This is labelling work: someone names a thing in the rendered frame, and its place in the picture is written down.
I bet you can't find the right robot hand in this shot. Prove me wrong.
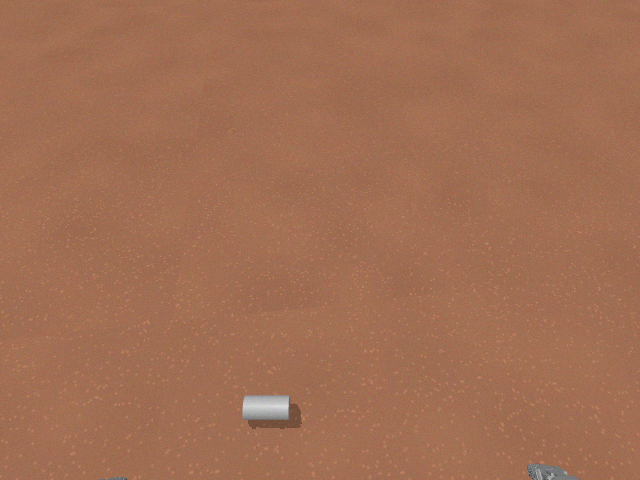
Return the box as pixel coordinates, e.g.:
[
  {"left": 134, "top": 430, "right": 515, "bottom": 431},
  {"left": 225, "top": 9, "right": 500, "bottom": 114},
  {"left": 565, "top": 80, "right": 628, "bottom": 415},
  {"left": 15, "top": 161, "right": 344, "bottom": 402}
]
[{"left": 527, "top": 464, "right": 579, "bottom": 480}]

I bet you can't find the can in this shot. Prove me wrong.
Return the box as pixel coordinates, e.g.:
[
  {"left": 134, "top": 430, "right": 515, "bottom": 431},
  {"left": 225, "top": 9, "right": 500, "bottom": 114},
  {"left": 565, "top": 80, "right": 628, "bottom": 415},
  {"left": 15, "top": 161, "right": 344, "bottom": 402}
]
[{"left": 242, "top": 395, "right": 290, "bottom": 420}]

